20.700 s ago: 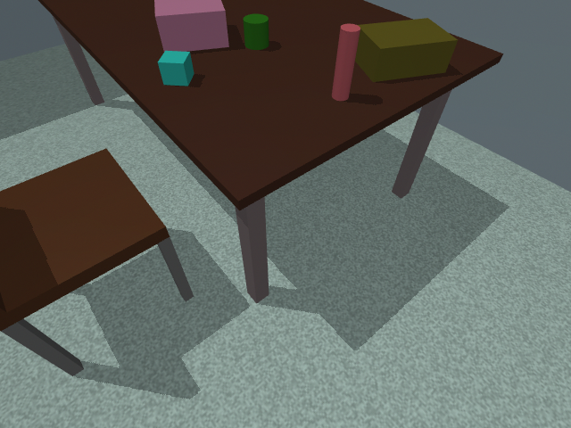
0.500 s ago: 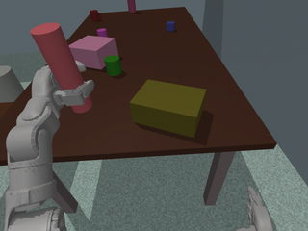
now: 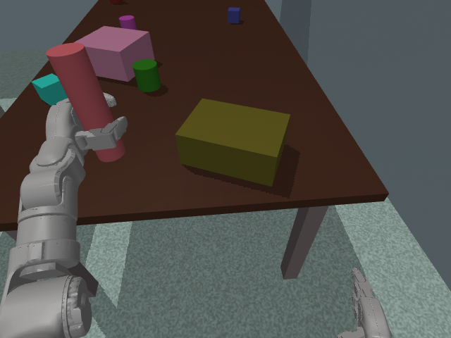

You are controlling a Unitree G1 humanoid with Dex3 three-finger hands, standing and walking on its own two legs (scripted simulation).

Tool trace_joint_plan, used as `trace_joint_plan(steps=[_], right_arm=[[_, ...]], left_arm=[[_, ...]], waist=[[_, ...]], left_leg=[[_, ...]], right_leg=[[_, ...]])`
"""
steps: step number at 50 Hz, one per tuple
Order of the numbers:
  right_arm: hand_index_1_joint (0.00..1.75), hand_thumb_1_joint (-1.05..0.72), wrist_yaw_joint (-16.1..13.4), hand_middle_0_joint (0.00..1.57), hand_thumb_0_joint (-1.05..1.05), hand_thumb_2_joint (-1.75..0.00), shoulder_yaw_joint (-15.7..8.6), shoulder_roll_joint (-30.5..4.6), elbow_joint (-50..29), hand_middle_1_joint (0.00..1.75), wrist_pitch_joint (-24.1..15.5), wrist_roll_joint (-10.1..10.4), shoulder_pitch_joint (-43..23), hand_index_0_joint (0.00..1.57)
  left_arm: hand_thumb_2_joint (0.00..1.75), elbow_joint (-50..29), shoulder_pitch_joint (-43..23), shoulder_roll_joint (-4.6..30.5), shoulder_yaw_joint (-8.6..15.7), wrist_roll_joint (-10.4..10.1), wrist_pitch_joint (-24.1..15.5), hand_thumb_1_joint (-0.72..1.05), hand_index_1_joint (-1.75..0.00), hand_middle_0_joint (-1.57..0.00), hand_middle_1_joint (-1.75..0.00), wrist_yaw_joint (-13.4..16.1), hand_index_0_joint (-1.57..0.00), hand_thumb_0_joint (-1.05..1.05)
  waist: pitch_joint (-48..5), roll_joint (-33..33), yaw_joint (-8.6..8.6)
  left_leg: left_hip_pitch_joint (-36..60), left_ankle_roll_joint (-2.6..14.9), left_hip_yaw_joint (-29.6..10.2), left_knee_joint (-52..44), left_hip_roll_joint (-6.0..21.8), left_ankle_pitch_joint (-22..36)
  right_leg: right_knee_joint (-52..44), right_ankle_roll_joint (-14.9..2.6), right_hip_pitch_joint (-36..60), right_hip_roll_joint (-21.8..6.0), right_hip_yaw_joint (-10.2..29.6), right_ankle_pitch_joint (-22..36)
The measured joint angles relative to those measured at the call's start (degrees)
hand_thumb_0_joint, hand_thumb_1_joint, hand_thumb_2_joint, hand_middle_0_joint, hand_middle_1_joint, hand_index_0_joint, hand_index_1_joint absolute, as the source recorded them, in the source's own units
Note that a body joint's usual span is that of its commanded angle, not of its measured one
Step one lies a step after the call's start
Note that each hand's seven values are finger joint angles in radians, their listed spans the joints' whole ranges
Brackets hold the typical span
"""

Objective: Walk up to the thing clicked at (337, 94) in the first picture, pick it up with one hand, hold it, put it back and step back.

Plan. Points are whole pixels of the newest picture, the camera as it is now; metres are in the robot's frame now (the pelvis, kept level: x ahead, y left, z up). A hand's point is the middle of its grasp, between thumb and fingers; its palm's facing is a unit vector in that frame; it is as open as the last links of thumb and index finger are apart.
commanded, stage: crouch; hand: left
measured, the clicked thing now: (92, 109) +0.41 +0.20 +0.23
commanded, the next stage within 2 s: lower in 0.98 s
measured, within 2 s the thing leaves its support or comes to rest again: neither
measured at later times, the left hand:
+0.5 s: hand (108, 120) +0.48 +0.21 +0.16, palm faces +0.19 -0.98 +0.01, open 6.9 cm
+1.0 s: hand (110, 122) +0.52 +0.23 +0.13, palm faces +0.19 -0.98 +0.02, open 6.9 cm
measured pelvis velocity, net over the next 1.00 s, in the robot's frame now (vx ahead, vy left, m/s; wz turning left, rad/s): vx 0.02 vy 0.02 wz -0.03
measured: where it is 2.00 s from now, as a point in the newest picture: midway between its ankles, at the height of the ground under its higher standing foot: outside the picture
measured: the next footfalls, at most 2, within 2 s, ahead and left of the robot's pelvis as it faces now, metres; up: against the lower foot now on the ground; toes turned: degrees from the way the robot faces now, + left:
none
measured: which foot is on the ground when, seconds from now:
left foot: down 0.00-1.00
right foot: down 0.00-1.00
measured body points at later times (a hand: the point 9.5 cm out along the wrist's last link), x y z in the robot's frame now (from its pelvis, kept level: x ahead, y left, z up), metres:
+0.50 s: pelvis +0.01 +0.01 -0.01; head +0.04 +0.01 +0.44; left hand +0.47 +0.27 +0.16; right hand +0.16 -0.26 -0.07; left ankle +0.02 +0.13 -0.73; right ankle +0.03 -0.13 -0.73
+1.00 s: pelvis +0.02 +0.02 -0.02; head +0.08 +0.03 +0.43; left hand +0.50 +0.28 +0.13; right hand +0.17 -0.25 -0.07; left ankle +0.02 +0.13 -0.73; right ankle +0.03 -0.13 -0.73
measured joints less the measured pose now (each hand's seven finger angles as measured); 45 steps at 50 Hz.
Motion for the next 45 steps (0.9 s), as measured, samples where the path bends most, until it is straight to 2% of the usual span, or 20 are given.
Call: trace_joint_plan(steps=[10,20,31,45], right_arm=[[0.05,0.57,0.03,0.06,-0.01,-0.05,0.23,-0.94,-0.97,0.05,-0.28,-0.1,0.08,0.06],[0.05,0.57,0.25,0.06,-0.01,-0.05,1.39,-0.9,-5.12,0.05,2.43,-0.4,0.56,0.06],[0.05,0.56,0.46,0.06,-0.01,-0.05,2.42,-0.7,-11.23,0.05,5.42,-0.65,2.07,0.06],[0.05,0.54,1.09,0.06,-0.01,-0.05,2.63,-0.95,-15.85,0.05,8.79,-1.04,3.34,0.06]], left_arm=[[1.21,15.88,-5.56,3.67,1.02,1.39,-12.96,-0.07,-1.24,-0.84,-1.25,-0.84,-0.89,-0.01],[1.21,26.1,-9.45,6.43,2.79,2.12,-21.61,-0.08,-1.24,-0.85,-1.25,-2.49,-0.9,-0.01],[1.21,30.7,-10.98,8.3,3.95,2.72,-26.55,-0.08,-1.24,-0.85,-1.25,-3.58,-0.9,-0.01],[1.21,32.13,-11.72,9.36,5.3,3.24,-28.83,-0.08,-1.24,-0.85,-1.25,-4.08,-0.9,-0.01]], waist=[[-0.16,-0.56,-1.72],[-0.91,-0.84,-3.17],[-1.32,-1.1,-4.46],[-2.24,-1.07,-5.42]], left_leg=[[-3.53,0.15,0.47,1.67,0.47,-0.7],[-7.2,0.35,0.62,3.48,0.72,-1.66],[-10.98,0.54,0.58,6.39,1.05,-3.38],[-14.52,0.82,0.63,9.99,1.38,-5.72]], right_leg=[[0.6,0.13,-3.3,0.49,0.5,0.12],[1.59,0.31,-6.7,0.75,0.69,-0.3],[3.5,0.49,-10.08,1.08,0.7,-1.42],[6.02,0.79,-13.22,1.41,0.82,-3.09]])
